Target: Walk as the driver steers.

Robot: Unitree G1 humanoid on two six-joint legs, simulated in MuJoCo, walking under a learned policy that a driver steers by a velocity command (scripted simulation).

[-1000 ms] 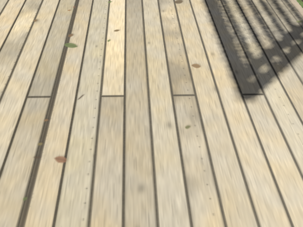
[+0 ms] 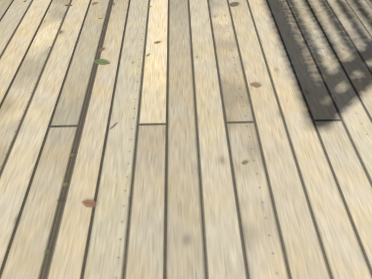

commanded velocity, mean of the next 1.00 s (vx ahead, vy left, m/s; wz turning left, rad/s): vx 0.14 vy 0.00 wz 0.00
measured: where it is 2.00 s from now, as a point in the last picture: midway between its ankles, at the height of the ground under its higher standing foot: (175, 243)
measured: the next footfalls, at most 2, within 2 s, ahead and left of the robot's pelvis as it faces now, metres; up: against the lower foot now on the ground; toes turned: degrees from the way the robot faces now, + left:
left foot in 0.58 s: +0.15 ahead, +0.16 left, +0.00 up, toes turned +3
right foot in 0.92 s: +0.28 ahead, -0.07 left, +0.00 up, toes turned -4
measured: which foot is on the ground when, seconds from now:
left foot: down 0.00-0.30, up 0.32-0.56, down 0.58-1.00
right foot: down 0.00-0.60, up 0.62-0.90, down 0.92-1.00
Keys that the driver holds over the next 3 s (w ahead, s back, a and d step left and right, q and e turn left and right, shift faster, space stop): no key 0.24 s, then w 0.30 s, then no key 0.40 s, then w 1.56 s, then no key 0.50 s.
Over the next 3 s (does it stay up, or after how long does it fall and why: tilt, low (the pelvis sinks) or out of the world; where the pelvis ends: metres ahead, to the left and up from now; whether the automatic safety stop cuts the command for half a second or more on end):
stays up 1.03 0.09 -0.01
